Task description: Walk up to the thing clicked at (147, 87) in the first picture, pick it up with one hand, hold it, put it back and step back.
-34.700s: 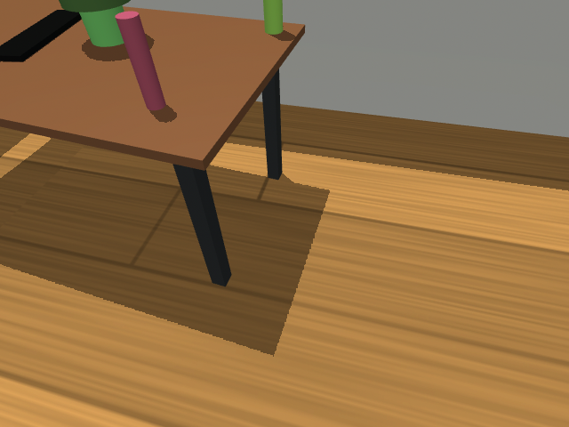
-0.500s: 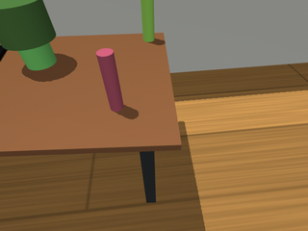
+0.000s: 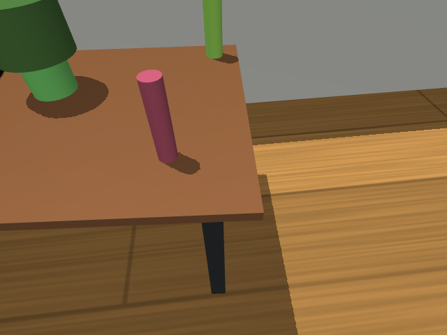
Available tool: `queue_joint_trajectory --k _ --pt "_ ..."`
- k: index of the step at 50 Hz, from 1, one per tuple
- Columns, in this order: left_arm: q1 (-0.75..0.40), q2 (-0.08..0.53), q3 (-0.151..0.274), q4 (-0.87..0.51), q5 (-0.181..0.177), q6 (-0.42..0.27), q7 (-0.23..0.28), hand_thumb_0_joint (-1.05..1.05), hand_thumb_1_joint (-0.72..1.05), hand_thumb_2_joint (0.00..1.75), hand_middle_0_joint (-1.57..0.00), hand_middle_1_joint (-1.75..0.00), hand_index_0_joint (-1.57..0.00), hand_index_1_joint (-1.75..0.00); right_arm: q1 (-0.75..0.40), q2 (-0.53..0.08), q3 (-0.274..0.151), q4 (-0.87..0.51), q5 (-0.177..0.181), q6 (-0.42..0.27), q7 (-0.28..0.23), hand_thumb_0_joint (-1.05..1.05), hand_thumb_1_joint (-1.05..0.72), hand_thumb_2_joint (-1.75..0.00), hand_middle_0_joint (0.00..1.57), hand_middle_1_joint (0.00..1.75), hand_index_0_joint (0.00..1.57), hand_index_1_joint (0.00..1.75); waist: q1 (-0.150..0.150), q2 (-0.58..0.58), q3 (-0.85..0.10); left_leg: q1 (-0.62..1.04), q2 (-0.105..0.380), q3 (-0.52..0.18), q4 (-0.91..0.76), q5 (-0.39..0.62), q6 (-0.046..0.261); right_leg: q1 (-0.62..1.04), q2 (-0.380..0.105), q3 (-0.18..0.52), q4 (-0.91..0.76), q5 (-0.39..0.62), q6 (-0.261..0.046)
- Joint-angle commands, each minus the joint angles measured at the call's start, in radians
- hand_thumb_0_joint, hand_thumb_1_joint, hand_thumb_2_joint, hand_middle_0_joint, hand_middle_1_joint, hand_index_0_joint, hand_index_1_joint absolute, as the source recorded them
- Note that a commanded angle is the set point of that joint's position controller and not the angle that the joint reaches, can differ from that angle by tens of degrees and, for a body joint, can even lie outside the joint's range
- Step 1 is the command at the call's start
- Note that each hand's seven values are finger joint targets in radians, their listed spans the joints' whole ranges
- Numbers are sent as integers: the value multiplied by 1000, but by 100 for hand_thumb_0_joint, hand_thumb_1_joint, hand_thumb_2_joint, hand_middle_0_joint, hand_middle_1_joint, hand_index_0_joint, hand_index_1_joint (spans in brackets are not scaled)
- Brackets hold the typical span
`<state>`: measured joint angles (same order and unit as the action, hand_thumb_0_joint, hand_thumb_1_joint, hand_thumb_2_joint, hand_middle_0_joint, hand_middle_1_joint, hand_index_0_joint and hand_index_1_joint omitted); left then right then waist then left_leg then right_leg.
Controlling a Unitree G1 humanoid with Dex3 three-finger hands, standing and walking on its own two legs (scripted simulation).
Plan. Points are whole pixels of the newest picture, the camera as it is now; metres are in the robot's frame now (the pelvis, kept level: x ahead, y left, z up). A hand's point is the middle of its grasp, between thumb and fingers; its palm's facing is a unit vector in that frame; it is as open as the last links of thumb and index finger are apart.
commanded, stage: stand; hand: left
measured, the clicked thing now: (160, 121) +0.57 +0.18 +0.08
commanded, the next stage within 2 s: step back in 0.90 s
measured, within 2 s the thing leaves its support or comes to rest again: neither
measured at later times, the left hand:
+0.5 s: hand out of the picture +0.08 +0.25 -0.16, palm faces -0.02 -0.94 -0.34, open 7.4 cm
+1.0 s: hand out of the picture +0.07 +0.26 -0.16, palm faces +0.00 -0.93 -0.36, open 7.4 cm
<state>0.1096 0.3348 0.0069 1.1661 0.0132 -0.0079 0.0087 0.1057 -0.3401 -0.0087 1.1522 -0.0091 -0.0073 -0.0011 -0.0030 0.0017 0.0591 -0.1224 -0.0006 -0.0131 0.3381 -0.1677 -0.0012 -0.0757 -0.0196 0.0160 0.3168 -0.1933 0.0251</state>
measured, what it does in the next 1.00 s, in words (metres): stands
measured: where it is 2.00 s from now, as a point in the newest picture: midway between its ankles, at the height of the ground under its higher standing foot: outside the picture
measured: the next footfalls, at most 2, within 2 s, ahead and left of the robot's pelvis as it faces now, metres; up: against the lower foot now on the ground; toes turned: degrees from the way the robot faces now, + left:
left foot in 1.56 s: -0.13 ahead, +0.11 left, +0.00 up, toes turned +3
right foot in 1.94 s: -0.21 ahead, -0.12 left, +0.00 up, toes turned +1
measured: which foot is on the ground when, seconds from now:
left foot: down 0.00-1.00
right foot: down 0.00-1.00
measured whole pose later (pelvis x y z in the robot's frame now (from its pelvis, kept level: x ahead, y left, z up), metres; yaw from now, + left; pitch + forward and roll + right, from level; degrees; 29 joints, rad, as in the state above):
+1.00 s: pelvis -0.01 +0.00 -0.01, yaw +0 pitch -2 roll +0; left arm 0.10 0.36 0.03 1.08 0.00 0.01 0.01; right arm 0.08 -0.35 -0.02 1.10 0.00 0.01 0.01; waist -0.01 -0.01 0.10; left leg -0.19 0.00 -0.01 0.42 -0.19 0.00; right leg -0.16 -0.02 0.02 0.43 -0.23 0.02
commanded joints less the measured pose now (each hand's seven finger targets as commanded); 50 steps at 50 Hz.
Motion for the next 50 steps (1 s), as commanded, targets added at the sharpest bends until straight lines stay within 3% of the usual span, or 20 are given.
queue_joint_trajectory --k 1,5,14,24,29,44,45,46,48,50 --pt "-25 206 35 -59 -1 -24 8 0 90 90 -20 -30 -20 -30 -29 -212 -34 -57 -2 -24 -13 0 -90 -90 20 30 20 30 1 0 -62 24 120 -97 -56 122 27 -14 -105 77 -50 133 -35" --pt "-26 212 37 -62 0 -24 9 0 90 90 -20 -30 -20 -30 -34 -216 -35 -60 -2 -22 -13 0 -90 -90 20 30 20 30 1 4 -59 22 120 -103 -60 105 25 -20 -104 76 -54 111 -37" --pt "-27 214 37 -71 -1 -24 9 0 90 90 -20 -30 -20 -30 -33 -216 -34 -64 0 -24 -13 0 -90 -90 20 30 20 30 -1 3 -88 47 125 -97 -47 193 26 3 -109 73 -42 184 -39" --pt "-27 209 35 -77 -2 -22 6 0 90 90 -20 -30 -20 -30 -31 -219 -32 -62 -1 -24 -12 0 -90 -90 20 30 20 30 0 7 -58 23 122 -100 -64 109 23 -20 -107 78 -61 105 -40" --pt "-22 217 37 -85 -1 -25 6 0 90 90 -20 -30 -20 -30 -31 -219 -34 -66 0 -25 -12 0 -90 -90 20 30 20 30 1 5 -77 26 120 -93 -54 141 25 0 -111 78 -60 153 -41" --pt "-10 213 33 -86 0 -24 4 0 90 90 -20 -30 -20 -30 -26 -222 -33 -67 2 -26 -11 0 -90 -90 20 30 20 30 0 -4 -64 29 121 -98 -59 129 27 -19 -109 74 -64 133 -40" --pt "-20 289 76 -115 -17 -13 11 0 90 90 -20 -30 -20 -30 -55 -268 -53 -83 3 -6 -6 0 -90 -90 20 30 20 30 3 -14 35 -38 106 -109 33 284 49 -97 -86 77 41 285 -46" --pt "-13 277 78 -133 -19 -8 16 0 90 90 -20 -30 -20 -30 -32 -259 -57 -97 9 0 -6 0 -90 -90 20 30 20 30 -2 -8 -11 -30 117 -95 58 354 60 -82 -81 61 80 310 -55" --pt "-2 257 80 -161 -21 -3 18 0 90 90 -20 -30 -20 -30 -19 -267 -68 -122 16 9 -3 0 -90 -90 20 30 20 30 -8 32 -91 -25 140 -111 79 429 99 -59 -55 39 178 296 -64" --pt "1 232 75 -188 -19 10 16 0 90 90 -20 -30 -20 -30 -28 -281 -83 -152 14 18 -1 0 -90 -90 20 30 20 30 -7 80 -127 -34 174 -140 71 417 139 -81 -19 19 257 198 -67"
